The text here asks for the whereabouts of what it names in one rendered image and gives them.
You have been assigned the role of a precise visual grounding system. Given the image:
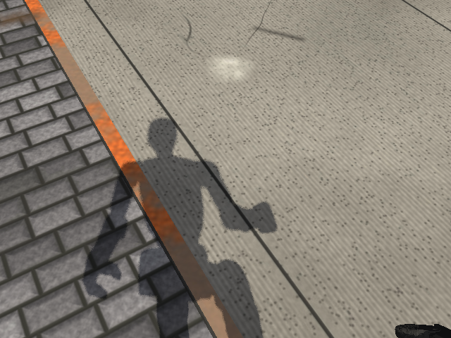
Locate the robot right hand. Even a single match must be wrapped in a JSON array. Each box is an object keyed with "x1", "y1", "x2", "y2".
[{"x1": 395, "y1": 324, "x2": 451, "y2": 338}]

